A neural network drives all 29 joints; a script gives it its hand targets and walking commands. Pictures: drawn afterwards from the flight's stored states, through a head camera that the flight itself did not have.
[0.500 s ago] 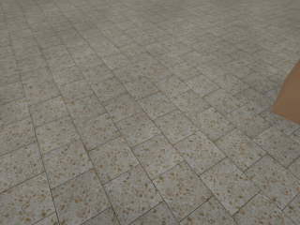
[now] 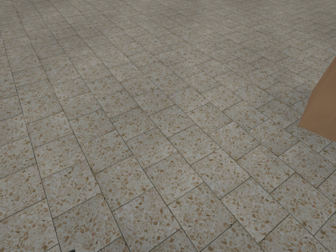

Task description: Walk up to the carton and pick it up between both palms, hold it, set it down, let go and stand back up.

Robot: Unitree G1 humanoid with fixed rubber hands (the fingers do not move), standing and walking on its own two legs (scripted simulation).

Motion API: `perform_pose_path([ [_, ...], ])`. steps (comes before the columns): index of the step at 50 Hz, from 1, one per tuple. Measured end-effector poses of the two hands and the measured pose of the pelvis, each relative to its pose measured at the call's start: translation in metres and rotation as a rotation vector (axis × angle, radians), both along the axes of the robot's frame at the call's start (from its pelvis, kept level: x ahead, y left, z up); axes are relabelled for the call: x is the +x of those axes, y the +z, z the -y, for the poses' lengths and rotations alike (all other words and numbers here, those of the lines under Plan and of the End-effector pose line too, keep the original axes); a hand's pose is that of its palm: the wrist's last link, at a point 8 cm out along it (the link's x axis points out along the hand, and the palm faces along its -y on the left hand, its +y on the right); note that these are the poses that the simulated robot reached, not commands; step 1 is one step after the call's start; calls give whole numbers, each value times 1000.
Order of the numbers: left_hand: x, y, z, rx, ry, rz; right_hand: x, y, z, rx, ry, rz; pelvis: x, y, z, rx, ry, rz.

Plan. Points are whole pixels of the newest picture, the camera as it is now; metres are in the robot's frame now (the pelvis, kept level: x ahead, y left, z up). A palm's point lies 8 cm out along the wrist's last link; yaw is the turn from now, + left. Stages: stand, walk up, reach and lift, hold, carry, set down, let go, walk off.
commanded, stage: stand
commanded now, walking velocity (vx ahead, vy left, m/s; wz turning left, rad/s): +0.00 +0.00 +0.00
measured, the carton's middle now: out of the picture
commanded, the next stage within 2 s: none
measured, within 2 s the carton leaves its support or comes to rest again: neither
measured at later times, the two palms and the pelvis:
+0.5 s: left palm out of the picture +0.10 +0.25 -0.11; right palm out of the picture +0.07 -0.26 -0.10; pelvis +0.00 +0.00 +0.00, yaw -1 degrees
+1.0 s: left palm out of the picture +0.08 +0.26 -0.11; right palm out of the picture +0.04 -0.26 -0.11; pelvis -0.01 +0.01 +0.00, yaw -2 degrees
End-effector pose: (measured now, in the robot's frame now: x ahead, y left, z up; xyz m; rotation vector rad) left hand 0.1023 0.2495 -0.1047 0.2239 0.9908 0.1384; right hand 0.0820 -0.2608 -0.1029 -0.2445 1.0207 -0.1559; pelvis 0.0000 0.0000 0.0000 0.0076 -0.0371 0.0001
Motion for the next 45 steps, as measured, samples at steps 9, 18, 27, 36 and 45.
perform_pose_path([
  [9, -1, -1, 0, 0, -14, -14, -10, 0, 1, -5, -10, -24, -2, 1, -1, 0, -8, -1],
  [18, 0, -3, -1, -3, -19, -15, -14, 1, 1, -11, -21, -24, -2, 1, -3, 1, -14, 5],
  [27, -1, -2, -3, 3, -24, -12, -13, 1, -2, -7, -25, -7, -2, 1, -5, -1, -20, 11],
  [36, -8, -3, -8, 10, -20, -26, -25, -1, -1, -10, -38, -27, -7, 1, -7, 0, -25, 16],
  [45, -21, -6, -7, 7, -19, -67, -38, -4, 0, -12, -45, -71, -8, 2, -7, 4, -29, 8],
])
